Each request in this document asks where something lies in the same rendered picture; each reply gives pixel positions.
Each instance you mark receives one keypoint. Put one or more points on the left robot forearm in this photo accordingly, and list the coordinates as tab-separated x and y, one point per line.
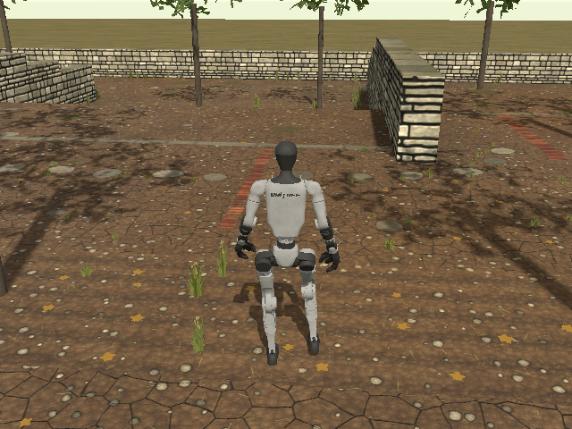
243	233

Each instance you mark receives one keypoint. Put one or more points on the robot left upper arm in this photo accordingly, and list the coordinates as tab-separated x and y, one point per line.
257	189

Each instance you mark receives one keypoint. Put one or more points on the left robot foot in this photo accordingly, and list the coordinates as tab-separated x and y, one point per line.
272	358

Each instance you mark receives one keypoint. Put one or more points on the robot right upper arm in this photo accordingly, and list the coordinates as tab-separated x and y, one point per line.
314	189

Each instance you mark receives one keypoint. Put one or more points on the robot left hand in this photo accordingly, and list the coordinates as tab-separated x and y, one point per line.
248	247

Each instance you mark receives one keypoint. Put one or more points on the robot right shin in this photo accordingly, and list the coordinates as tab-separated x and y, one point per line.
311	313

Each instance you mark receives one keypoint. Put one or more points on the right robot forearm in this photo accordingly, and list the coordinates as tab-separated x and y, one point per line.
329	239

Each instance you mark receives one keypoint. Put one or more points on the robot right hand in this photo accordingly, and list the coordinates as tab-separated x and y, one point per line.
335	258

